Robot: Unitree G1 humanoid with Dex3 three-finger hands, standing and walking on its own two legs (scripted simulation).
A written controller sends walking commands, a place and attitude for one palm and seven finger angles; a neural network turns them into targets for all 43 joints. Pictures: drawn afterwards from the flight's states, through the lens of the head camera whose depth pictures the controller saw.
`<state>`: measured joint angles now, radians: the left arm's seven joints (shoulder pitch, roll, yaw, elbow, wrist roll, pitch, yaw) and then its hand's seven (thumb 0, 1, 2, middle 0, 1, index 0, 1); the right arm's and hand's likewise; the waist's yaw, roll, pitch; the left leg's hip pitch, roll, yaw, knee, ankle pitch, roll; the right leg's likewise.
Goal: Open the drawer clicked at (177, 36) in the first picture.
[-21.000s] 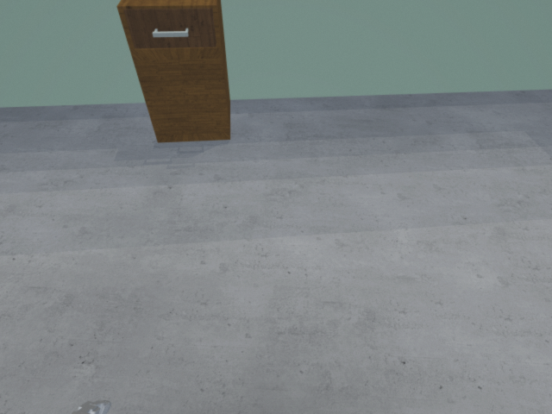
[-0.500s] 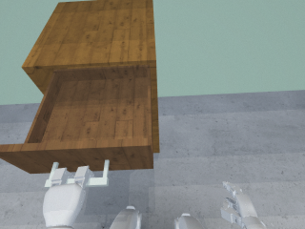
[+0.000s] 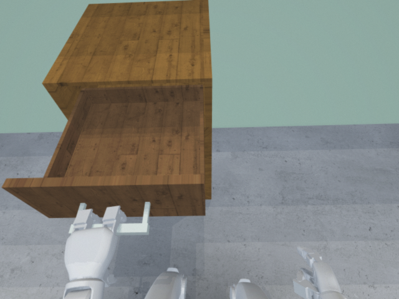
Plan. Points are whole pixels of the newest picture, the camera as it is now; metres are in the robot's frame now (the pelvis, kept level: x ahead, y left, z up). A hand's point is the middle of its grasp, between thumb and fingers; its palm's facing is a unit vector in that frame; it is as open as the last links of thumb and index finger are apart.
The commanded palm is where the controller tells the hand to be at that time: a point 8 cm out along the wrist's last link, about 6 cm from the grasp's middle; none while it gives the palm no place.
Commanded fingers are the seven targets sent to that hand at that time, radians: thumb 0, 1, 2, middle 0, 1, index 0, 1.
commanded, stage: lift the hand off the handle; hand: left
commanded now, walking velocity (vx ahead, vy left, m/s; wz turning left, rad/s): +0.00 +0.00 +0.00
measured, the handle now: (112, 219) +0.28 +0.21 -0.02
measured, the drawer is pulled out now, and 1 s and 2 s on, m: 0.29 0.29 0.29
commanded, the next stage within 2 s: none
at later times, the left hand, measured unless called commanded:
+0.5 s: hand (107, 243) +0.23 +0.22 -0.05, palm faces -0.03 -0.09 -1.00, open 13.7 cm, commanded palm +0.21 +0.21 +0.01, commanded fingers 0.00 -0.50 0.30 -0.30 -1.20 -0.30 -1.20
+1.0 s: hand (98, 238) +0.23 +0.22 -0.01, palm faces -0.01 -0.11 -0.99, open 13.8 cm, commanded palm +0.21 +0.21 +0.05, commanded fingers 0.00 -0.50 0.30 -0.30 -1.20 -0.30 -1.20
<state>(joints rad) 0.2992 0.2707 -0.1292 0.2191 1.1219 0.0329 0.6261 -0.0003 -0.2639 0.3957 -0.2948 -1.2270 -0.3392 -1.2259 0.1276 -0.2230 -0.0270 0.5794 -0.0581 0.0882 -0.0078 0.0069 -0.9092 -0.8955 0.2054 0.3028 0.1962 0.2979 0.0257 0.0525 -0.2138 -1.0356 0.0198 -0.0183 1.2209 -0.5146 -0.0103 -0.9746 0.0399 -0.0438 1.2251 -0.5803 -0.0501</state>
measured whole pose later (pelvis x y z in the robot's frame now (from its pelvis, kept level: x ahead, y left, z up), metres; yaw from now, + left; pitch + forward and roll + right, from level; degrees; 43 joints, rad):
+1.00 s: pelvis +0.02 +0.01 +0.03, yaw +0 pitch +15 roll -1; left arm 0.32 0.27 -0.17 0.16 1.09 0.10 0.57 0.00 -0.48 0.30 -0.32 -1.20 -0.32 -1.20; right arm 0.14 -0.22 -0.01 0.55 -0.05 0.11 0.01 0.01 -0.91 -0.90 0.21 0.30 0.20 0.30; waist 0.03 0.06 -0.19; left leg -0.85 0.02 -0.01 1.07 -0.49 0.01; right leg -0.79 0.04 -0.03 1.06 -0.54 -0.03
